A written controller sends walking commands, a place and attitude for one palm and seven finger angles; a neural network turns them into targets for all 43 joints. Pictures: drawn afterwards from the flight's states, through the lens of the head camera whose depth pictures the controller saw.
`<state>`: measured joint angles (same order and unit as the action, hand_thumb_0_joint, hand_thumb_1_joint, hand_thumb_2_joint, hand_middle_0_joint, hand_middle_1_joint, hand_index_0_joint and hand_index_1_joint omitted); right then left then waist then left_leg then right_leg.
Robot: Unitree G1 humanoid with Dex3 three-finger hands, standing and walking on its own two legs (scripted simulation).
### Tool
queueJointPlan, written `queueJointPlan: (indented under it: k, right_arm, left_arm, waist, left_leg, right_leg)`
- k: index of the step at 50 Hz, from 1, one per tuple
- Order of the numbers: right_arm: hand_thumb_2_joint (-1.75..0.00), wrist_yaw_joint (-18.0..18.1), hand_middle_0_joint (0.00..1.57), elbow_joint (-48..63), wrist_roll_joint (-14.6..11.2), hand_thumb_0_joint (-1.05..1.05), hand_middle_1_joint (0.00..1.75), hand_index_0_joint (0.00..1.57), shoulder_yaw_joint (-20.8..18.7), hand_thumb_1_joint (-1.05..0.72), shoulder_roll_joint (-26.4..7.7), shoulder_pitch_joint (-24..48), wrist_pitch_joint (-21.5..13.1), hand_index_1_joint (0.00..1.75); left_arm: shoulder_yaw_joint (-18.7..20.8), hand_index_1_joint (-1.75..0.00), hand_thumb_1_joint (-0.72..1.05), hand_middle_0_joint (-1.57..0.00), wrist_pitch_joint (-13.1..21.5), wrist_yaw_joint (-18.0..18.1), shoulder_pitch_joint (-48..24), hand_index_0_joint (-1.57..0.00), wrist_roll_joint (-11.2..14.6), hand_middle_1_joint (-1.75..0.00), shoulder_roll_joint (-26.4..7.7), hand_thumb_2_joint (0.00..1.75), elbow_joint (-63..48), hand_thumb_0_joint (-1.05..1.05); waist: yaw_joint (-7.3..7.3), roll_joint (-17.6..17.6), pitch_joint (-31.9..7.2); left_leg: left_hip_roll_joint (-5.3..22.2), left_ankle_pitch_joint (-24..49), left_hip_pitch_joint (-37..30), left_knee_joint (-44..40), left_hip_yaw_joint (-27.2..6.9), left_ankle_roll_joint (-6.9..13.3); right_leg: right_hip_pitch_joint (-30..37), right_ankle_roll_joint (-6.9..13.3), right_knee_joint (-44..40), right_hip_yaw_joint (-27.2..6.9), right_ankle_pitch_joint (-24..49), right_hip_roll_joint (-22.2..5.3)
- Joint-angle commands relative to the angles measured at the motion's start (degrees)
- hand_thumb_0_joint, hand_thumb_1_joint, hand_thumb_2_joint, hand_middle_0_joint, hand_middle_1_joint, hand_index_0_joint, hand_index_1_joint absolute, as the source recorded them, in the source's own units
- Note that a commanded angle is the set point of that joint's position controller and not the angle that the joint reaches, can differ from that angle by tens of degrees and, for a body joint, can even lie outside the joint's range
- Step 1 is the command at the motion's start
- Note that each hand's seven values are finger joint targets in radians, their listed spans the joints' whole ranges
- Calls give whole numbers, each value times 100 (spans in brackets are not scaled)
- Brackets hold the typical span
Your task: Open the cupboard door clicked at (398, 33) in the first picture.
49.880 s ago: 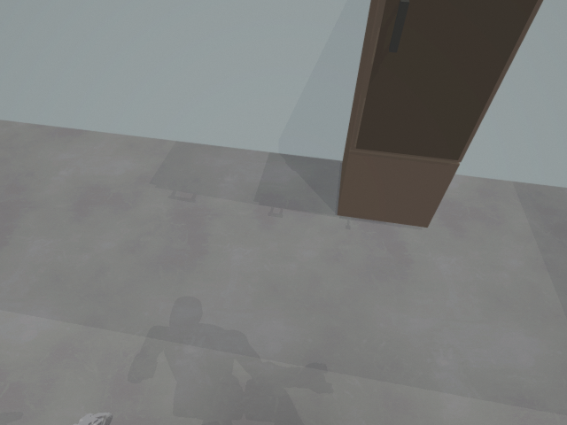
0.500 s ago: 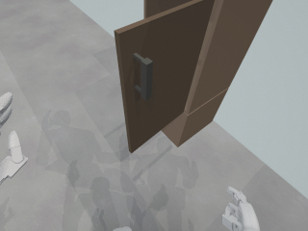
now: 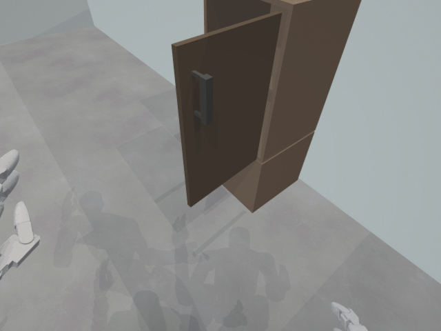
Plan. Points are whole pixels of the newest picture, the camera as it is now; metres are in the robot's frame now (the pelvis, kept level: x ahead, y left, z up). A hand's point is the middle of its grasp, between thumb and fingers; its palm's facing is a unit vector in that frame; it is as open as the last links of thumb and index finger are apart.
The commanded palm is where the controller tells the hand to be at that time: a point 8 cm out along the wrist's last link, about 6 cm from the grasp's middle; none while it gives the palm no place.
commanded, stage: stop stepping back and stand still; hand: left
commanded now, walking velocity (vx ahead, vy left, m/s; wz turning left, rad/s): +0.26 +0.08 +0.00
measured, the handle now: (201, 97) +0.63 +0.10 +0.11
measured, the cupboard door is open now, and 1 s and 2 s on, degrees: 95 95 95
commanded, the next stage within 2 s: let the arm hang, fingers relaxed in 0.44 s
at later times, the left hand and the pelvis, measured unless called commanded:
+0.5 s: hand (20, 256) +0.17 +0.27 +0.16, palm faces +0.44 -0.76 -0.48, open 7.4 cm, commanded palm +0.11 +0.30 +0.18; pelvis -0.02 +0.00 +0.00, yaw +1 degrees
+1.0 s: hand out of the picture -0.06 +0.20 -0.17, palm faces +0.12 -0.96 -0.23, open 7.0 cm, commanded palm none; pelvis -0.03 +0.01 +0.00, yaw +5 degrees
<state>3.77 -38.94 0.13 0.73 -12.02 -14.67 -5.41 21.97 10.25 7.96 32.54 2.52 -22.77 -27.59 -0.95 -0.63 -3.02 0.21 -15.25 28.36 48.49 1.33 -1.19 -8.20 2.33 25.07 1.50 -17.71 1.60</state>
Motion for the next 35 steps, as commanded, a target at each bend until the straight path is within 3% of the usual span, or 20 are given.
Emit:
queueJointPlan:
  k: [1, 4, 6, 7, 8, 10, 14, 15, 17, 19, 21, 24, 26, 27, 28, 29, 31, 33, 34, 35]
  right_arm:
    - [-90, 245, 20, 951, -2, 0, 30, 20, -266, -90, -630, 856, -480, 30]
    - [-90, 281, 20, 993, 17, 0, 30, 20, -297, -90, -720, 609, -601, 30]
    - [-90, 264, 20, 1125, -29, 0, 30, 20, -360, -90, -867, 543, -626, 30]
    - [-90, 224, 20, 1009, 14, 0, 30, 20, -269, -90, -735, 467, -625, 30]
    - [-90, 199, 20, 975, 67, 0, 30, 20, -274, -90, -734, 492, -643, 30]
    - [-90, 141, 20, 920, 81, 0, 30, 20, -301, -90, -745, 513, -713, 30]
    - [-90, 84, 20, 1037, 35, 0, 30, 20, -296, -90, -762, 653, -631, 30]
    - [-90, 81, 20, 1078, 50, 0, 30, 20, -310, -90, -716, 685, -571, 30]
    - [-90, 32, 20, 1066, -1, 0, 30, 20, -393, -90, -613, 610, -474, 30]
    - [-90, 19, 20, 957, 15, 0, 30, 20, -337, -90, -619, 495, -508, 30]
    - [-90, 52, 20, 954, 12, 0, 30, 20, -258, -90, -548, 595, -512, 30]
    - [-90, 135, 20, 996, 59, 0, 30, 20, -195, -90, -487, 687, -543, 30]
    - [-90, 169, 20, 1012, 53, 0, 30, 20, -272, -90, -607, 674, -583, 30]
    - [-90, -488, 20, -344, 120, 0, 30, 20, -540, -90, -1535, 357, -515, 30]
    - [-90, -443, 20, -94, 59, 0, 30, 20, -493, -90, -1213, 151, -63, 30]
    - [-90, -390, 20, 1, 121, 0, 30, 20, -411, -90, -1092, 274, 111, 30]
    - [-90, -345, 20, 96, 278, 0, 30, 20, -321, -90, -1077, 185, 182, 30]
    - [-90, -296, 20, -39, 288, 0, 30, 20, -309, -90, -1142, 386, 250, 30]
    - [-90, -286, 20, -130, 229, 0, 30, 20, -293, -90, -1118, 609, 308, 30]
    - [-90, -297, 20, -231, 142, 0, 30, 20, -265, -90, -902, 710, 344, 30]
  left_arm:
    - [722, -30, 90, -20, 401, 195, -915, -20, -90, -30, -1109, 90, -703, 0]
    - [736, -30, 90, -20, 461, 248, -918, -20, -103, -30, -1086, 90, -885, 0]
    - [799, -30, 90, -20, 519, 248, -754, -20, -73, -30, -1117, 90, -1124, 0]
    - [890, -30, 90, -20, 565, 245, -626, -20, -85, -30, -1202, 90, -1191, 0]
    - [859, -30, 90, -20, 569, 235, -718, -20, -108, -30, -1190, 90, -1269, 0]
    - [845, -30, 90, -20, 550, 243, -687, -20, -138, -30, -1110, 90, -1181, 0]
    - [903, -30, 90, -20, 488, 219, -176, -20, -126, -30, -1054, 90, -997, 0]
    - [990, -30, 90, -20, 505, 206, -167, -20, -124, -30, -1136, 90, -891, 0]
    - [1033, -30, 90, -20, 484, 168, -178, -20, -53, -30, -1201, 90, -749, 0]
    - [1006, -30, 90, -20, 616, 158, -422, -20, -25, -30, -1114, 90, -660, 0]
    - [970, -30, 90, -20, 686, 151, -682, -20, -91, -30, -1128, 90, -691, 0]
    - [811, -30, 90, -20, 650, 199, -654, -20, -122, -30, -965, 90, -674, 0]
    - [707, -30, 90, -20, 612, 218, -695, -20, -93, -30, -922, 90, -848, 0]
    - [-1491, -30, 90, -20, -522, -633, -781, -20, -622, -30, 181, 90, 3486, 0]
    - [-1498, -30, 90, -20, -967, -736, -509, -20, -453, -30, 539, 90, 3602, 0]
    - [-1628, -30, 90, -20, -1098, -724, -650, -20, -460, -30, 803, 90, 3654, 0]
    - [-1626, -30, 90, -20, -1049, -746, -1206, -20, -435, -30, 589, 90, 4101, 0]
    - [-1667, -30, 90, -20, -995, -722, -1388, -20, -392, -30, 443, 90, 4906, 0]
    - [-1675, -30, 90, -20, -986, -705, -1269, -20, -397, -30, 314, 90, 5388, 0]
    - [-1681, -30, 90, -20, -952, -684, -1214, -20, -434, -30, 69, 90, 5847, 0]
  waist:
    - [73, -493, 471]
    - [105, 88, 229]
    - [101, 889, -136]
    - [156, 1395, -228]
    - [206, 1495, 2]
    - [185, 1132, 244]
    - [123, 974, 237]
    - [139, 519, 291]
    - [53, -1192, 279]
    - [196, -588, 277]
    - [209, -404, 183]
    - [97, -438, 103]
    - [95, -27, 82]
    - [494, 730, 312]
    - [233, 1006, -52]
    - [158, 841, -81]
    - [250, 320, -214]
    - [42, -172, -403]
    - [-143, -289, -440]
    - [-164, -729, -419]
  left_leg:
    - [248, -416, -722, -1331, 194, 248]
    - [243, -253, -1677, -2565, 197, 407]
    - [956, 1112, -2274, -2551, -815, 683]
    - [1219, 1057, -2228, -2862, -1336, 831]
    - [1512, 762, -1932, -3223, -1799, 982]
    - [1644, 208, -1414, -3386, -1683, 1090]
    - [968, -947, -403, -2925, -516, 585]
    - [611, -1205, -105, -2291, -221, 436]
    - [-17, -1086, 406, 285, 115, 157]
    - [191, -734, 630, 1140, -242, 100]
    - [337, -517, 45, 292, -126, 101]
    - [158, -69, -1047, -1425, 315, 223]
    - [193, 395, -1750, -2394, 186, 251]
    - [864, 2286, -1519, -1489, -797, 536]
    - [1245, 2641, -1218, -1987, -1168, 874]
    - [1513, 2230, -813, -2239, -1650, 1123]
    - [1594, 2751, -1099, -2565, -2357, 1379]
    - [1442, 3688, -1303, -2215, -1840, 1274]
    - [1117, 3183, -1009, -1979, -1356, 966]
    - [486, 1951, -737, -1669, -819, 524]
  right_leg:
    - [-800, 531, -1064, -1102, -343, -1578]
    - [-753, 248, -277, -902, -170, -1077]
    - [-974, -95, 786, -328, 709, -424]
    - [-1191, -223, 1232, 95, 71, -231]
    - [-1316, -273, 1688, 186, -721, -153]
    - [-1139, -250, 1812, 108, -1036, -212]
    - [197, -136, 180, 267, -228, -216]
    - [220, 79, -288, -414, -391, -487]
    - [-259, 831, -1516, -2891, -1709, -1992]
    - [-135, 929, -1262, -2292, -103, -2072]
    - [-262, 756, -894, -1372, 1251, -1796]
    - [-432, 469, -690, -857, 1031, -1407]
    - [-574, 183, -473, -717, 637, -1154]
    - [-1674, -47, 1178, 68, 1504, -1094]
    - [-1321, -233, 1737, 95, 330, -535]
    - [-1393, -250, 2271, 73, -1184, -320]
    - [-1642, -259, 2900, -243, -1431, -214]
    - [-1059, -265, 1967, -353, -942, -300]
    - [-234, -253, 974, -379, 4, -350]
    - [167, -132, 166, -994, 1263, -680]
